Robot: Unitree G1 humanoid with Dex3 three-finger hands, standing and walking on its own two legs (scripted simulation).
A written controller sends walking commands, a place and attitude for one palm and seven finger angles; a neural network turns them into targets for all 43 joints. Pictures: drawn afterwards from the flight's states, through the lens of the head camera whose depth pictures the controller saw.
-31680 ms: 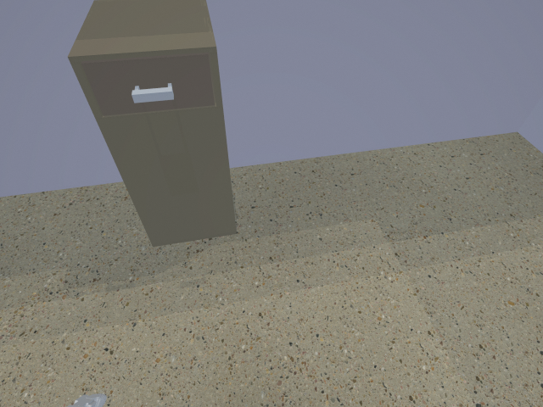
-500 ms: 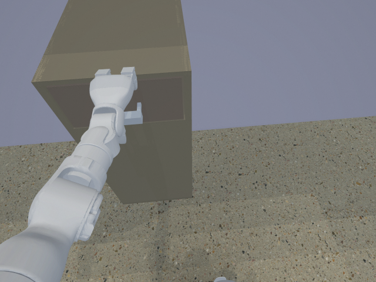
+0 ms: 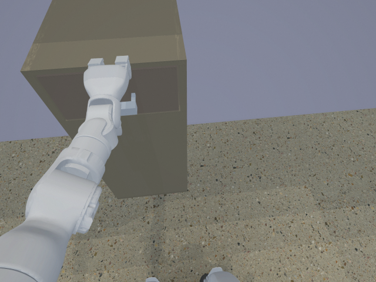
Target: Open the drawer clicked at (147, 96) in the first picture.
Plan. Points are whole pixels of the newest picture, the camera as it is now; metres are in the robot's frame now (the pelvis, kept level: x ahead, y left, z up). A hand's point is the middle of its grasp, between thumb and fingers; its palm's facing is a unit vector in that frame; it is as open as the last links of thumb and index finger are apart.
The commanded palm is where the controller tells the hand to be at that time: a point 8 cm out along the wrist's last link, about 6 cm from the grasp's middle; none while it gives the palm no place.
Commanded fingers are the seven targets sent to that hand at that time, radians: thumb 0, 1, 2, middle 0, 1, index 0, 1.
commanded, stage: lower the fingers behind the handle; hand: left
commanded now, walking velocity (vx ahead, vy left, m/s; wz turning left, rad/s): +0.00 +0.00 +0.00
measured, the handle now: (115, 103) +0.55 +0.15 +0.02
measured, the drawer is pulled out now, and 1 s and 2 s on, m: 0.00 0.00 0.00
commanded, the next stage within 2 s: lift the hand off the handle in 1.00 s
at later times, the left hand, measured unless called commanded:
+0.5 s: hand (114, 98) +0.51 +0.14 +0.08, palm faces +0.10 +0.03 -0.99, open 13.7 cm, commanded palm +0.49 +0.18 +0.04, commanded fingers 0.00 -0.50 0.30 -0.30 -1.20 -0.30 -1.20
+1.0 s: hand (114, 99) +0.51 +0.14 +0.08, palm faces +0.09 +0.03 -1.00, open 13.8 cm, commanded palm +0.48 +0.18 +0.04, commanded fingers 0.00 -0.50 0.30 -0.30 -1.20 -0.30 -1.20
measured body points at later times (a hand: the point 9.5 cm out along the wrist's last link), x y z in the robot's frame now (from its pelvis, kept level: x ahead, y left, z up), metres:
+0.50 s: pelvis -0.01 +0.00 -0.01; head +0.08 -0.01 +0.43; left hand +0.50 +0.13 +0.13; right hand +0.04 -0.27 -0.14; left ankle +0.02 +0.10 -0.71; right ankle +0.05 -0.10 -0.71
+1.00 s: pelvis -0.01 +0.00 -0.01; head +0.08 -0.01 +0.43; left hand +0.50 +0.13 +0.13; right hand +0.06 -0.26 -0.14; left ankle +0.02 +0.10 -0.71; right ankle +0.05 -0.10 -0.71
